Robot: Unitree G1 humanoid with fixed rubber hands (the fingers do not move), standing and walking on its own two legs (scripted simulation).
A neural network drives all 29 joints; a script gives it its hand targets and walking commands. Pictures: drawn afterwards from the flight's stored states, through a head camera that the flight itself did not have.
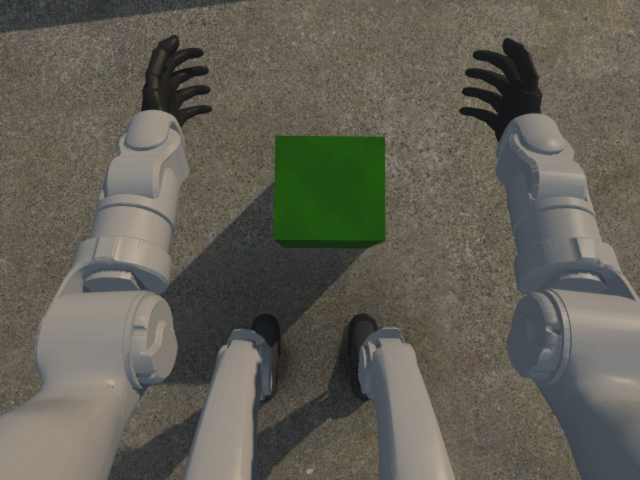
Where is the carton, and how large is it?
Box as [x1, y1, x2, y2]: [274, 136, 384, 247]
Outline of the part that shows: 275,136 274,239 284,247 369,247 384,240 384,137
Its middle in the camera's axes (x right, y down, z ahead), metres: +0.02 -0.10 +0.85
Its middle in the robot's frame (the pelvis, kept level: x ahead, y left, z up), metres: +0.50 -0.03 -0.51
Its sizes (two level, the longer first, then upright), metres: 0.210 0.200 0.250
